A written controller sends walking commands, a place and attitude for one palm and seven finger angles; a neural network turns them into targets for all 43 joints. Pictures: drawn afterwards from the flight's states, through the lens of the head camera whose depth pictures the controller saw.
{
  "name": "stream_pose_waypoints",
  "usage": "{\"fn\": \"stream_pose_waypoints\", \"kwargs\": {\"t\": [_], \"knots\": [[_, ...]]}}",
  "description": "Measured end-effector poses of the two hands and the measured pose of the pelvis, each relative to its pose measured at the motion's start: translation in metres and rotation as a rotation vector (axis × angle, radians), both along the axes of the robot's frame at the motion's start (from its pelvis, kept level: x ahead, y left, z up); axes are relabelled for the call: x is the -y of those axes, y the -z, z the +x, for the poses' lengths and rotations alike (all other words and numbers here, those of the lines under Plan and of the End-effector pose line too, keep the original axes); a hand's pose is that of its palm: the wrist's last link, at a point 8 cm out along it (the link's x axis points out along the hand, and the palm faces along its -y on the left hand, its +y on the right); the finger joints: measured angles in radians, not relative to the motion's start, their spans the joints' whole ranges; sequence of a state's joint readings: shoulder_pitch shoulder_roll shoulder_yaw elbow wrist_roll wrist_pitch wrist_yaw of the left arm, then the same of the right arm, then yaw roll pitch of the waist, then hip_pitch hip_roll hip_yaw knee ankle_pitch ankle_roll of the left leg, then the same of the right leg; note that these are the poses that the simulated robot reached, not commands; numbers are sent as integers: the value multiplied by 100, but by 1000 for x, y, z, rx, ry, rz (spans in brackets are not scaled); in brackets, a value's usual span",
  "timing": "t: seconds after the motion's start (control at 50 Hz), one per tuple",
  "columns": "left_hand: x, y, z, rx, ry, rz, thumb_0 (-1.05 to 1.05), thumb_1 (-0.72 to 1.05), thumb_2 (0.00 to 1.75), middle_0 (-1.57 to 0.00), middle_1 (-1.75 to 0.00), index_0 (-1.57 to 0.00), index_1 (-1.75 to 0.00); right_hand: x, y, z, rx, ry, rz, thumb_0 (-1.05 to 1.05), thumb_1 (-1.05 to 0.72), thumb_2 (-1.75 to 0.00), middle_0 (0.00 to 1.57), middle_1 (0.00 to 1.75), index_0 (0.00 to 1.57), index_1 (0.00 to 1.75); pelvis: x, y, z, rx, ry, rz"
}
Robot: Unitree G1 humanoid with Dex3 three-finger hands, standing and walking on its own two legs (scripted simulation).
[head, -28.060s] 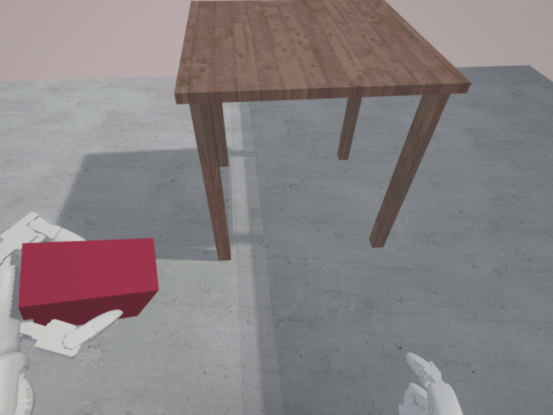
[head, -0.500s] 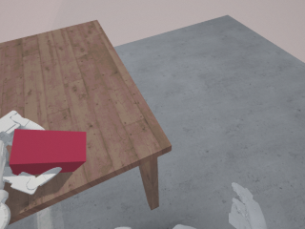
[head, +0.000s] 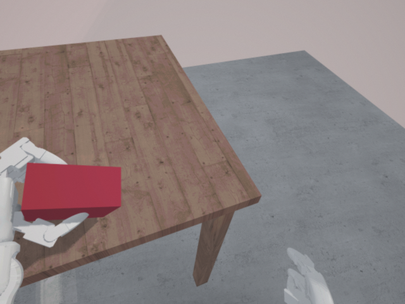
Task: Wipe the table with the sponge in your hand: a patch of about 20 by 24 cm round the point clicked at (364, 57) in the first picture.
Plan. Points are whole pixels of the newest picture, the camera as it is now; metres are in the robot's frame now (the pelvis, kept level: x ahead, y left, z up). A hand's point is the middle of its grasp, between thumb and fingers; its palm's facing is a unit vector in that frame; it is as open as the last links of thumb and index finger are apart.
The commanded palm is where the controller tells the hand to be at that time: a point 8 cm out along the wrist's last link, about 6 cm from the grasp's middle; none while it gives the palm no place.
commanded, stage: come to a stop and stand still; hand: left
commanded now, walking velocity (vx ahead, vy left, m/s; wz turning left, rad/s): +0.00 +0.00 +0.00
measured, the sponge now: (85, 194) +0.24 +0.21 +0.13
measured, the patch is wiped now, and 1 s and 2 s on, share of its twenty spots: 0.00 0.00 0.00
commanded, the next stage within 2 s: look again from close up in 0.44 s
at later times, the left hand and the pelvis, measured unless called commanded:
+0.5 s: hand (39, 185) +0.23 +0.27 +0.16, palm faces +0.36 -0.85 -0.38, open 10.1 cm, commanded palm +0.18 +0.30 +0.18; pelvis +0.02 +0.02 +0.00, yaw +0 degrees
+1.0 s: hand (44, 173) +0.24 +0.26 +0.17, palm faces +0.38 -0.78 -0.50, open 10.1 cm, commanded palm +0.16 +0.28 +0.18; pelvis +0.01 +0.00 +0.00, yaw +3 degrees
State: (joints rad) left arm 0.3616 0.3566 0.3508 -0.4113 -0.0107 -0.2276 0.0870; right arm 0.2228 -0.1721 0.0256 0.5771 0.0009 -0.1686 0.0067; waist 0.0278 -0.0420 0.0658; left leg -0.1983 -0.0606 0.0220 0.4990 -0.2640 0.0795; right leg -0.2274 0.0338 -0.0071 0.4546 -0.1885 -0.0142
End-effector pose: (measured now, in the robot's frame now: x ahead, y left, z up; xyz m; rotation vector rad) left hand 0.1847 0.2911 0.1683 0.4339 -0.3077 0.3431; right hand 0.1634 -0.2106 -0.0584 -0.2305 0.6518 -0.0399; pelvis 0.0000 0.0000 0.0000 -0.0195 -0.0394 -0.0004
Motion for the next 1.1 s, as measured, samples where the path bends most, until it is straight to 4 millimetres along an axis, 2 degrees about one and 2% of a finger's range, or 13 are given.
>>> {"fn": "stream_pose_waypoints", "kwargs": {"t": [0.14, 0.38, 0.68, 0.8, 0.94, 0.98, 1.02, 1.06, 1.1], "knots": [[-12, 1, 4, -20, -3, 0, -1, -51, 104, -73, -134, -75, -133, -8, 4, 1, -58, -6, -21, 1, -90, -90, 20, 30, 20, 30, -11, -2, 8, -14, 4, -11], [-19, -5, 15, -11, 30, 24, -1, -51, 104, -73, -134, -75, -134, -11, -2, 19, -31, 36, -31, 1, -91, -90, 20, 30, 20, 30, -22, -1, 17, -9, 5, -13], [-15, 0, 5, -37, -17, -6, -1, -51, 104, -73, -134, -75, -134, -11, 3, 18, -54, 19, -24, 1, -91, -90, 20, 30, 20, 30, -16, -2, 15, -3, -2, -12], [-9, -5, 5, -27, -13, -2, -1, -51, 104, -73, -134, -75, -134, -5, 3, 15, -49, 28, -16, 1, -91, -90, 20, 30, 20, 30, -11, -3, 13, -2, -1, -9], [-2, 1, 5, -62, -22, -15, -1, -51, 104, -73, -134, -75, -134, 6, 2, 11, -48, 46, -22, 1, -91, -90, 20, 30, 20, 30, -5, -4, 13, -5, 0, -6], [-4, -13, 14, -36, 5, 105, -1, -51, 104, -74, -134, -75, -133, 5, 4, 9, -59, -7, -61, 1, -91, -90, 20, 30, 20, 30, -1, -2, 11, -12, -35, -7], [-14, -32, 25, -6, -33, 196, -1, -51, 104, -74, -134, -75, -133, 5, 13, 10, -91, -81, -71, 1, -91, -90, 20, 30, 20, 30, 4, 1, 9, -24, -50, 12], [-21, -45, 32, -2, -81, 164, -1, -51, 104, -74, -134, -75, -133, 8, 21, 12, -112, -98, -48, 1, -91, -90, 20, 30, 20, 30, 7, 2, 8, -29, -38, 20], [-22, -48, 35, -40, -103, 91, -1, -51, 104, -74, -134, -75, -133, 13, 26, 15, -108, -86, -17, 1, -90, -90, 20, 30, 20, 30, 8, 2, 7, -29, -29, 21]]}}
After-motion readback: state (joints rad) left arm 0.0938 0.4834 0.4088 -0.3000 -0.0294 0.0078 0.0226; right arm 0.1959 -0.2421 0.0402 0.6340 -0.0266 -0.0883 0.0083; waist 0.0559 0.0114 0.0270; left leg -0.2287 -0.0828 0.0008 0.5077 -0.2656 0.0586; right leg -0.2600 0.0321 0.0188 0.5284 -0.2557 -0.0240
